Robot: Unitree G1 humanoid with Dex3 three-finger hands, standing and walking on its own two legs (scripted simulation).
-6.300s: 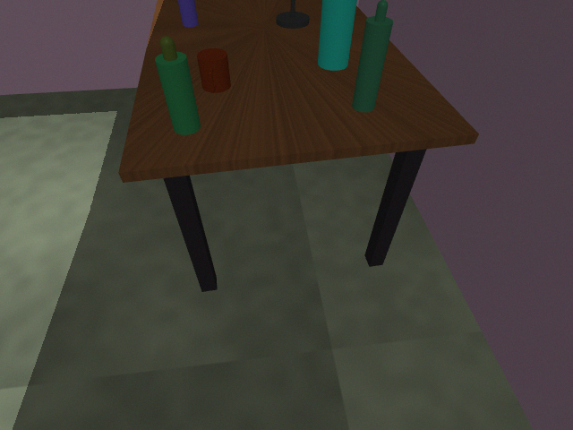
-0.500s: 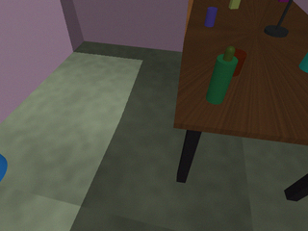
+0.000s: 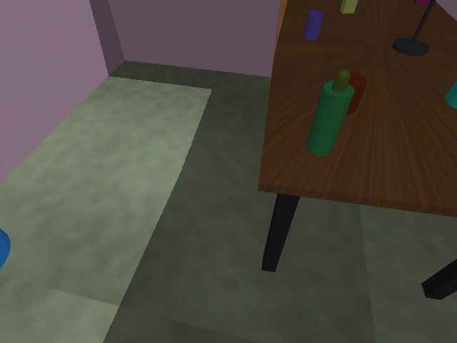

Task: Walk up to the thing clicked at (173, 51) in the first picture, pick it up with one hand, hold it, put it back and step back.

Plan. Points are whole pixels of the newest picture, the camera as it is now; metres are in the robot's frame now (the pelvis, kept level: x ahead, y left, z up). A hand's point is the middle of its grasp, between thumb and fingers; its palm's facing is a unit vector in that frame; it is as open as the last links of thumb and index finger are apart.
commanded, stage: stand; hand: right
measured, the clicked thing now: (330, 113) +0.64 -0.24 +0.06
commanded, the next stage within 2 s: walk up in 0.40 s
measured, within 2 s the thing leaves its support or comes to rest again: neither
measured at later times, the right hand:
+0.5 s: hand out of the picture +0.07 -0.26 -0.16, palm faces -0.03 +0.94 -0.35, open 7.4 cm
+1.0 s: hand out of the picture +0.12 -0.17 -0.15, palm faces +0.13 +0.93 -0.35, open 7.4 cm
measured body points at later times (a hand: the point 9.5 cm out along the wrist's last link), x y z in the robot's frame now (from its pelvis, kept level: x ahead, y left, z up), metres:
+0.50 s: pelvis +0.00 +0.01 +0.00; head +0.01 +0.01 +0.44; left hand +0.06 +0.32 -0.13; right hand +0.07 -0.30 -0.13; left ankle -0.01 +0.13 -0.73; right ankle -0.02 -0.12 -0.75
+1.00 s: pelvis +0.13 +0.09 -0.01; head +0.14 +0.09 +0.44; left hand +0.23 +0.42 -0.12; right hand +0.11 -0.22 -0.13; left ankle +0.12 +0.21 -0.75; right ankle +0.19 -0.04 -0.72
